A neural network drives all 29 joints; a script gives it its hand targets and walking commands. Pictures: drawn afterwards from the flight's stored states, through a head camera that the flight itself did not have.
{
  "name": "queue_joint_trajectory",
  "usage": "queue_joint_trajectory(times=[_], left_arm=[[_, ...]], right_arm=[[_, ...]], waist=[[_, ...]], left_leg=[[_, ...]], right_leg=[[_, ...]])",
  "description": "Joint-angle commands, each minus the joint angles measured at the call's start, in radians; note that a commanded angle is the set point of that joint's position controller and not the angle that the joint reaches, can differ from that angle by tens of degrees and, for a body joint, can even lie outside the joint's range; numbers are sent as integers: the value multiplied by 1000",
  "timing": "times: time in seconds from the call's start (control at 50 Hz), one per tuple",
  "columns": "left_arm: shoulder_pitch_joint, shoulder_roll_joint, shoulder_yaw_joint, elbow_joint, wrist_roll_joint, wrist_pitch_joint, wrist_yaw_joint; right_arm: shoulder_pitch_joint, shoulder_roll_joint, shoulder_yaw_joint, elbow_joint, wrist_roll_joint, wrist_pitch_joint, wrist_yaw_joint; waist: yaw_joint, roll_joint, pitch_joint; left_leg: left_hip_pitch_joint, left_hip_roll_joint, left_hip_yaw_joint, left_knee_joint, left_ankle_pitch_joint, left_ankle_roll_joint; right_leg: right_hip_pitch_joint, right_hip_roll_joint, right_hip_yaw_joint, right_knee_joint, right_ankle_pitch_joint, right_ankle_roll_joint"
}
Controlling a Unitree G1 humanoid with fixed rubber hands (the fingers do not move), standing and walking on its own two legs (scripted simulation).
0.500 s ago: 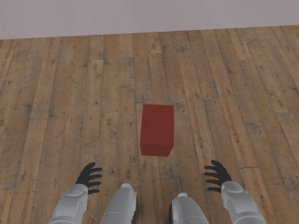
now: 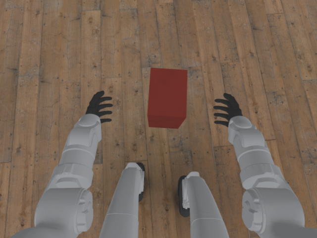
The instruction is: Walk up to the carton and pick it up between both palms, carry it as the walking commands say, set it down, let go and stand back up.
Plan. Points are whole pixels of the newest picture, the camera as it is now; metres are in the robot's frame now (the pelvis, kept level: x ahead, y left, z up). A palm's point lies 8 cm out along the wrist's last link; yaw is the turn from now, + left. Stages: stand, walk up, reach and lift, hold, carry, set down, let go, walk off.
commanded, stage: reach and lift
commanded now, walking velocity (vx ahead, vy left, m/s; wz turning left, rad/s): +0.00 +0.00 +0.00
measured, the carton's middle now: (165, 101) +0.57 +0.00 -0.55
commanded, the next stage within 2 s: none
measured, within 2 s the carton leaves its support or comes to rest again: neither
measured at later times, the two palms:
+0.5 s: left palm (101, 74) +0.51 +0.21 -0.13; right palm (223, 77) +0.52 -0.16 -0.13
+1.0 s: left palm (109, 79) +0.53 +0.21 -0.22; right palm (211, 80) +0.55 -0.14 -0.21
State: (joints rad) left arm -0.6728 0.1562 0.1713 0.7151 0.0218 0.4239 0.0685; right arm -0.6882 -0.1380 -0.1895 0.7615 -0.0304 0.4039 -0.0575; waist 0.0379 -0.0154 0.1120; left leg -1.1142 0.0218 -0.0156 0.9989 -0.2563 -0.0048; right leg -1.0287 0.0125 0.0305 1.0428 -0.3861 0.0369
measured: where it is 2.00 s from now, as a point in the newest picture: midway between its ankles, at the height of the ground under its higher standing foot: (160, 196)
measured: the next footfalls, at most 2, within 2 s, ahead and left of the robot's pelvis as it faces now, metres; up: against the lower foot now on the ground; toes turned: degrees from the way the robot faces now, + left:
none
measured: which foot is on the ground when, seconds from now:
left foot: down 0.00-1.00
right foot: down 0.00-1.00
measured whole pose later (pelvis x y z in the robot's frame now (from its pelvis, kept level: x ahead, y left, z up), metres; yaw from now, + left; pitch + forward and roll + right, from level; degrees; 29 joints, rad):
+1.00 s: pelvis +0.02 -0.01 -0.08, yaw -2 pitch +51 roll -3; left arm -1.20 0.22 0.46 0.90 0.14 0.11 0.01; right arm -1.22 -0.14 -0.36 0.88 -0.11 0.13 -0.09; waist 0.04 -0.02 -0.05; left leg -1.82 0.00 -0.06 1.24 -0.31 -0.02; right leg -1.74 0.05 0.04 1.30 -0.45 0.04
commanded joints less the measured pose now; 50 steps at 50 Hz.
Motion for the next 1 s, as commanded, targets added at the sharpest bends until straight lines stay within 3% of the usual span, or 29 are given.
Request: queue_joint_trajectory(times=[0.0,0.1,0.28,0.48,0.64,0.8,0.98], left_arm=[[-233,72,27,-74,9,-59,21],[-292,78,63,-60,24,-132,35],[-450,87,114,-2,32,-253,17],[-662,150,215,91,63,-312,-14],[-691,172,272,53,96,-322,-63],[-699,145,300,87,127,-333,-85],[-764,164,263,77,101,-333,-47]], right_arm=[[-241,-99,-45,-55,-11,-64,-9],[-310,-111,-72,-19,-13,-139,-15],[-465,-122,-90,26,-3,-255,-23],[-682,-133,-106,37,-15,-289,-23],[-709,-101,-127,-25,-55,-279,-22],[-724,-58,-168,4,-92,-283,-23],[-754,-105,-158,12,-68,-293,-45]], waist=[[-1,41,-733],[3,40,-873],[3,42,-1009],[7,29,-1092],[14,2,-1231],[20,-18,-1101],[9,37,-1208]], left_leg=[[522,-52,43,-72,63,-58],[547,-64,35,-41,202,-58],[564,-73,4,1,431,-38],[468,-83,18,10,452,-28],[433,-93,39,32,562,-16],[193,-97,50,94,432,-15],[120,-98,47,336,379,-40]], right_leg=[[16,58,-74,-151,11,-18],[-62,77,-78,-126,100,-5],[-178,99,-73,-110,232,11],[-226,101,-87,-102,272,43],[-153,101,-88,-86,387,52],[-267,101,-83,-7,313,54],[-509,117,-116,229,228,48]])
